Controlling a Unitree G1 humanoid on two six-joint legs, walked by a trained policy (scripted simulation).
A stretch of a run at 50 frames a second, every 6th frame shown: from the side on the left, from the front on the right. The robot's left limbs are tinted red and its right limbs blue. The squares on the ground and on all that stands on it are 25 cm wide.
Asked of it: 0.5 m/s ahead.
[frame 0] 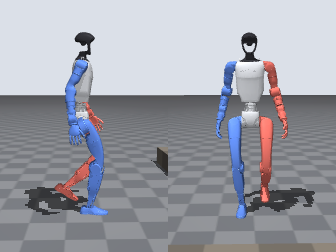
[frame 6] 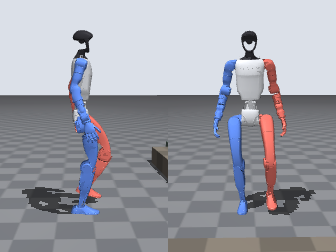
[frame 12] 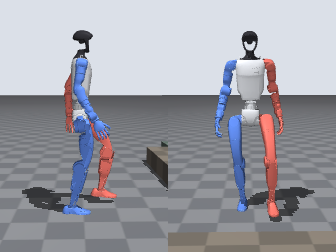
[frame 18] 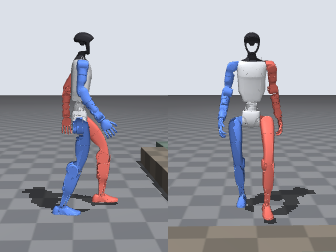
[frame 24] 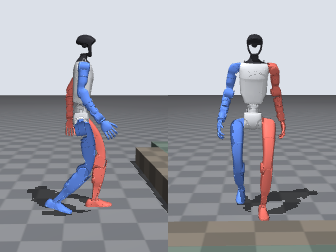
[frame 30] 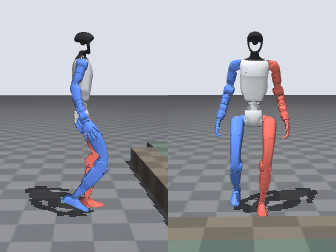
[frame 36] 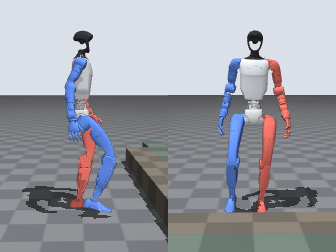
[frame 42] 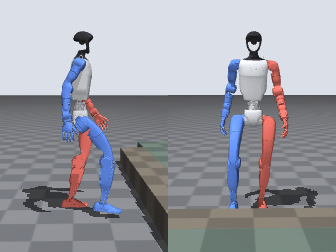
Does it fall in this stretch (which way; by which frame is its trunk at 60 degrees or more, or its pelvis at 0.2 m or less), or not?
no
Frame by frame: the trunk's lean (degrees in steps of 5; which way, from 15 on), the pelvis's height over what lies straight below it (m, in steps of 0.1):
0: 5, 0.8
6: 0, 0.8
12: 5, 0.8
18: 5, 0.8
24: 5, 0.8
30: 5, 0.8
36: 0, 0.8
42: 5, 0.8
